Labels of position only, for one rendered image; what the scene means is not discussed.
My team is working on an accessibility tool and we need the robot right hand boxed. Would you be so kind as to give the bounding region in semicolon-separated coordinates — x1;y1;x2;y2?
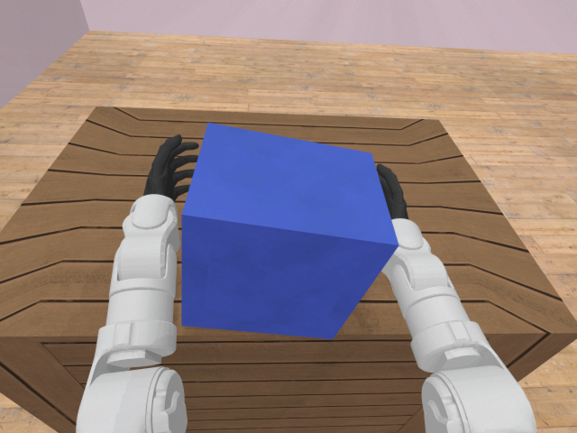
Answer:
377;164;409;220

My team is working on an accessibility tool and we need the robot left forearm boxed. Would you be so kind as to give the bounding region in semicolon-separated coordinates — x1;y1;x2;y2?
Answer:
76;194;180;433

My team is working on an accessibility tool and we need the pedestal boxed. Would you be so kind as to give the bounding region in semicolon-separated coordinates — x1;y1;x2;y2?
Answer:
0;106;577;433

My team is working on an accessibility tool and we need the left robot upper arm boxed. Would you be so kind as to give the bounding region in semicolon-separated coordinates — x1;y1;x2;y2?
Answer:
78;366;188;433

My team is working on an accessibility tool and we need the right robot upper arm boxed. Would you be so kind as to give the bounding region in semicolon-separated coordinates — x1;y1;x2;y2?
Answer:
422;365;536;433

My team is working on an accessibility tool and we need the robot right forearm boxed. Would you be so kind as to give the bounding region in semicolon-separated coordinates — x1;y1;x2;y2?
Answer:
381;218;536;428

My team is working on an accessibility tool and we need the carton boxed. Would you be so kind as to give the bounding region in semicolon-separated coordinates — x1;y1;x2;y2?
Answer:
181;123;398;339

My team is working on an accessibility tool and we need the robot left hand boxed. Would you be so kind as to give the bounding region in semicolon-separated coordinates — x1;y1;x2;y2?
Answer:
143;134;199;201

